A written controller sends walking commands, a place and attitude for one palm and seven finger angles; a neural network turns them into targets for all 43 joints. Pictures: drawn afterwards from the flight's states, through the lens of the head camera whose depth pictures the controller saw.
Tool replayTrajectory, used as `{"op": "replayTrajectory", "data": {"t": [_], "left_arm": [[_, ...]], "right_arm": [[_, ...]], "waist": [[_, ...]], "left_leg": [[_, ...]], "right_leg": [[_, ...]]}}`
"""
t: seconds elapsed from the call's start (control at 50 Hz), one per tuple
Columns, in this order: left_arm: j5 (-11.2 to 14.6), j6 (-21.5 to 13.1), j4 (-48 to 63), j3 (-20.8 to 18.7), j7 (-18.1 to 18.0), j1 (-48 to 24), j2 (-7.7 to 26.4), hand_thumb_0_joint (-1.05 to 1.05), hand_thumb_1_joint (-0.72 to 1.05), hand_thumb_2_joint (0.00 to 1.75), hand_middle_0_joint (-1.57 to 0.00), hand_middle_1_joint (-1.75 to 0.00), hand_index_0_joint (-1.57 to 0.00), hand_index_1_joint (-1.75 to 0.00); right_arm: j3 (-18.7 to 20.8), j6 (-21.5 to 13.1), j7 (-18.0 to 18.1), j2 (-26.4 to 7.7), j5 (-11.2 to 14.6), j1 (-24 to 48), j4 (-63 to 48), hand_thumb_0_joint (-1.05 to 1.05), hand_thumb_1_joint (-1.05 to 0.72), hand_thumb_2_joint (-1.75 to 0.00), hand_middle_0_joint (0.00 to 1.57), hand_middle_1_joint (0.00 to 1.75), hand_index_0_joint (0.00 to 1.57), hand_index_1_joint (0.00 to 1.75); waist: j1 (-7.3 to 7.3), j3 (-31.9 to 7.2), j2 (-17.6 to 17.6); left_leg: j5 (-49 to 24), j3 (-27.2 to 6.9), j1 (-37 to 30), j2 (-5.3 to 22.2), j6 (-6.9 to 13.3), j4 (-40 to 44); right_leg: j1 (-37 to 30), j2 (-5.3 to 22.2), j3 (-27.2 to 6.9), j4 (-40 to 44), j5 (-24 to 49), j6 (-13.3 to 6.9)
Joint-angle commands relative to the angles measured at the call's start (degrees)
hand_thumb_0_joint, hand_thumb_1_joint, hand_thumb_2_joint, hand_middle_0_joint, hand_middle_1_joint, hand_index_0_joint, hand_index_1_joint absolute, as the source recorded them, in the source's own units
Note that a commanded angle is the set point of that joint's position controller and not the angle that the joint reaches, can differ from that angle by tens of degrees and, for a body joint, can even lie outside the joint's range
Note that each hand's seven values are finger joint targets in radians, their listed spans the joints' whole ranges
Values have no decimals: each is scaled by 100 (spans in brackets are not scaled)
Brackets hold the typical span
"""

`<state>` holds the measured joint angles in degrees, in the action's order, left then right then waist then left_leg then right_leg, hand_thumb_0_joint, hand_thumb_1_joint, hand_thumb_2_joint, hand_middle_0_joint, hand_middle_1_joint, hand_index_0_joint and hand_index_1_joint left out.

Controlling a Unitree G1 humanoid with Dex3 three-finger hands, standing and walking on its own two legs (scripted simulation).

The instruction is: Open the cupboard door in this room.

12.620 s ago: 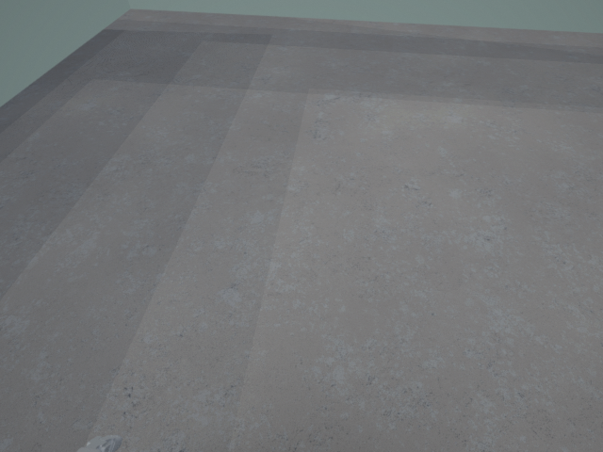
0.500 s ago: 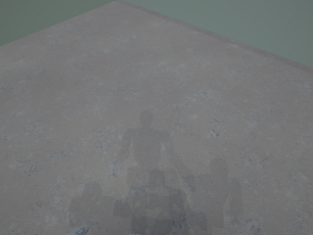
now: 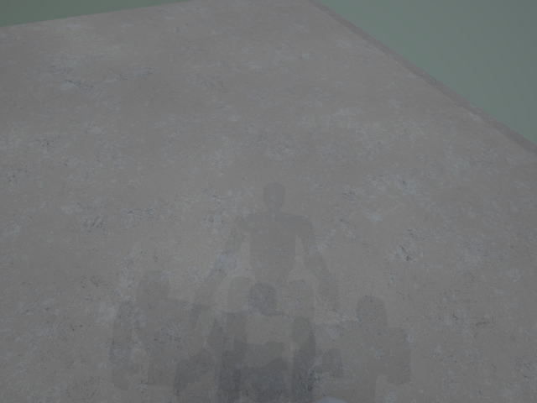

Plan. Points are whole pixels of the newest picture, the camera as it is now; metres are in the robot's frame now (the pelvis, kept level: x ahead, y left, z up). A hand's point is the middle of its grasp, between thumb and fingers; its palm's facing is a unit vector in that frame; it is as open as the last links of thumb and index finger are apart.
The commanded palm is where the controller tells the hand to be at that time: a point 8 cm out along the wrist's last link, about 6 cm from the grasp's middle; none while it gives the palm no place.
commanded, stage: turn or walk to find it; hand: left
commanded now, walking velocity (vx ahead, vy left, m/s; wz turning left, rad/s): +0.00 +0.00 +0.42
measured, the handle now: out of the picture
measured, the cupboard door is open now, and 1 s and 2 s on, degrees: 0 0 0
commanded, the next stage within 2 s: none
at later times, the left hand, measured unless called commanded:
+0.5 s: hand out of the picture +0.02 +0.17 -0.14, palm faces +0.23 -0.94 -0.26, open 7.3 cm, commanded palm none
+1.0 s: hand out of the picture -0.10 +0.23 -0.16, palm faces +0.45 -0.86 -0.25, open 7.3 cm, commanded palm none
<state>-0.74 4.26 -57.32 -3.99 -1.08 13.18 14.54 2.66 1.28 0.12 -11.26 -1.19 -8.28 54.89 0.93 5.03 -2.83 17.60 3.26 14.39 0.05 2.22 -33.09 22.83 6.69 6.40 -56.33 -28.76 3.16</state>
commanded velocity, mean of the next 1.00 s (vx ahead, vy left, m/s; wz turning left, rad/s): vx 0.00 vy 0.00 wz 0.42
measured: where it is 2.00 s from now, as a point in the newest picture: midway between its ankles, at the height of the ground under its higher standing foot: outside the picture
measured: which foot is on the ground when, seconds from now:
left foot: down 0.00-0.36, up 0.38-0.74, down 0.76-1.00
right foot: up 0.00-0.32, down 0.34-0.76, up 0.78-1.00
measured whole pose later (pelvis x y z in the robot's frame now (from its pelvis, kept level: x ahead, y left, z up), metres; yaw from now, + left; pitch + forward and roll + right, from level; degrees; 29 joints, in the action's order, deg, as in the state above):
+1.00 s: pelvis -0.06 +0.01 +0.01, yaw +24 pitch -1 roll -1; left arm -0.6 3.4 -56.0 -3.8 -0.7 11.1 14.9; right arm 2.2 0.9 0.4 -10.8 -1.0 -8.6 54.8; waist 0.8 4.2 -1.6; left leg 14.1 0.6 12.1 -1.0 2.3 -26.8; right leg 25.7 5.4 2.7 -60.1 -23.8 4.7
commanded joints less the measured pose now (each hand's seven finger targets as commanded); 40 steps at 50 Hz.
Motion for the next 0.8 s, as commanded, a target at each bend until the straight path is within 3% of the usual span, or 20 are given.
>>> {"op": "replayTrajectory", "data": {"t": [0.0, 0.12, 0.18, 0.24, 0.28, 0.3, 0.32, 0.34, 0.36, 0.38, 0.4, 0.44, 0.5, 0.6, 0.66, 0.7, 0.72, 0.74, 0.76, 0.78], "left_arm": [[-30, -221, 512, -55, 65, -183, 356, 0, 90, 90, -20, -30, -20, -30], [-15, -227, 676, -13, 28, -381, 276, 0, 90, 90, -20, -30, -20, -30], [3, -252, 761, 6, 13, -455, 230, 0, 90, 90, -20, -30, -20, -30], [23, -280, 725, 0, -5, -176, 222, 0, 90, 90, -20, -30, -20, -30], [26, -341, 646, -16, -22, 193, 283, 0, 90, 90, -20, -30, -20, -30], [0, -397, 612, -44, -40, 348, 454, 0, 90, 90, -20, -30, -20, -30], [-82, -454, 629, -130, -86, 458, 879, 0, 90, 90, -20, -30, -20, -30], [-93, -440, 730, -150, -82, 358, 1149, 0, 90, 90, -20, -30, -20, -30], [-36, -464, 798, -213, -123, 192, 995, 0, 90, 90, -20, -30, -20, -30], [-32, -449, 851, -163, -113, -82, 866, 0, 90, 90, -20, -30, -20, -30], [-34, -454, 895, -97, -91, -356, 690, 0, 90, 90, -20, -30, -20, -30], [-40, -495, 922, -39, -73, -460, 527, 0, 90, 90, -20, -30, -20, -30], [-69, -502, 809, -57, -91, -188, 574, 0, 90, 90, -20, -30, -20, -30], [-111, -457, 587, -135, -60, 277, 844, 0, 90, 90, -20, -30, -20, -30], [-117, -424, 482, -187, -54, 305, 961, 0, 90, 90, -20, -30, -20, -30], [-55, -388, 466, -198, -46, 209, 968, 0, 90, 90, -20, -30, -20, -30], [2, -346, 514, -167, -27, 193, 824, 0, 90, 90, -20, -30, -20, -30], [32, -309, 692, -103, 11, 282, 455, 0, 90, 90, -20, -30, -20, -30], [-23, -272, 855, 29, -5, -140, 308, 0, 90, 90, -20, -30, -20, -30], [-25, -203, 813, 5, -56, -383, 303, 0, 90, 90, -20, -30, -20, -30]], "right_arm": [[217, -101, 98, -1133, 0, -123, -295, 0, -90, -90, 20, 30, 20, 30], [298, -71, 72, -1172, -8, -389, -271, 0, -90, -90, 20, 30, 20, 30], [323, -34, 57, -1183, -34, -384, -302, 0, -90, -90, 20, 30, 20, 30], [353, 3, 34, -1205, -43, -242, -379, 0, -90, -90, 20, 30, 20, 30], [357, 18, 25, -1111, -5, -175, -423, 0, -90, -90, 20, 30, 20, 30], [343, 13, 5, -964, 32, -194, -437, 0, -90, -90, 20, 30, 20, 30], [288, 2, -29, -633, 78, -270, -525, 0, -90, -90, 20, 30, 20, 30], [284, 14, -31, -556, 39, -153, -659, 0, -90, -90, 20, 30, 20, 30], [346, 126, -7, -787, -24, -169, -606, 0, -90, -90, 20, 30, 20, 30], [374, 176, -33, -794, -15, -110, -485, 0, -90, -90, 20, 30, 20, 30], [370, 192, -74, -738, -20, -239, -375, 0, -90, -90, 20, 30, 20, 30], [328, 203, -110, -636, -22, -508, -221, 0, -90, -90, 20, 30, 20, 30], [290, 204, -115, -603, -8, -372, -221, 0, -90, -90, 20, 30, 20, 30], [193, 145, -101, -513, 37, 124, -322, 0, -90, -90, 20, 30, 20, 30], [140, 52, -74, -481, 81, 76, -318, 0, -90, -90, 20, 30, 20, 30], [144, -15, -61, -579, 66, -328, -205, 0, -90, -90, 20, 30, 20, 30], [202, -70, -70, -853, 53, -547, -171, 0, -90, -90, 20, 30, 20, 30], [338, -107, -53, -1433, 3, -671, -212, 0, -90, -90, 20, 30, 20, 30], [378, -55, -14, -1659, 35, -958, -142, 0, -90, -90, 20, 30, 20, 30], [364, -85, 71, -1526, 17, -1022, -41, 0, -90, -90, 20, 30, 20, 30]], "waist": [[-124, -508, 1019], [-269, -624, 906], [-286, -633, 1134], [-160, -653, 1190], [23, -776, 1010], [102, -843, 587], [132, -888, -670], [177, -638, -1253], [138, -603, -1358], [10, -257, -860], [-159, -89, -515], [-254, -180, -604], [-119, -245, -668], [174, -372, -776], [172, -656, -877], [-64, -888, -695], [-214, -1034, 25], [-261, -1084, 1665], [-450, -923, 1780], [-508, -946, 1984]], "left_leg": [[-2270, -1454, -586, 1391, 641, 1545], [-2254, -1783, -855, 1391, 787, 1475], [-2264, -2023, -607, 1348, 795, 1384], [-2014, -2170, -180, 1195, 707, 1296], [-1747, -2135, 252, 968, 510, 934], [-1272, -1894, 683, 649, 235, 550], [-61, -1149, 1635, -7, -144, -461], [1452, -661, 1954, -425, -343, -1664], [1462, -932, 1858, -166, -329, -2600], [1169, -940, 1805, -87, -329, -3247], [803, -868, 1821, -2, -366, -3554], [372, -671, 1772, 55, -484, -3712], [430, -489, 1639, 155, -585, -3301], [923, -125, 1275, 175, -600, -1870], [883, 90, 799, 122, -526, -722], [-208, 187, -99, 85, -453, 581], [-1113, -188, -931, 397, -322, 1150], [-2891, -1969, -1735, 1782, 288, 1217], [-3905, -2228, -1471, 2348, 742, 1303], [-3966, -2190, -1228, 2144, 725, 1306]], "right_leg": [[711, -20, -458, -660, 509, 112], [600, -184, -471, 196, 374, 169], [184, -293, -453, 851, 267, 125], [-444, -453, -340, 1646, 531, 56], [-1277, -461, -307, 2836, 1321, 25], [-1883, -182, -515, 3548, 1681, -42], [-2450, 1033, -1747, 3982, 1584, -441], [-1962, 2002, -2432, 4155, 2100, -1042], [-1405, 2041, -2424, 4267, 1937, -1232], [-939, 1765, -2133, 4282, 1684, -1209], [-832, 1426, -1560, 4144, 1789, -1067], [-997, 1084, -876, 3950, 2312, -896], [-1192, 1156, -704, 3881, 2613, -950], [-1666, 1326, -530, 3578, 3439, -1081], [-1925, 1382, -420, 3107, 4024, -1055], [-1618, 1211, -59, 2524, 3820, -673], [-979, 980, 216, 1848, 3145, -367], [543, 259, 467, 805, 691, 63], [827, 71, 92, -5, -800, 112], [841, 48, -373, -409, -674, 107]]}}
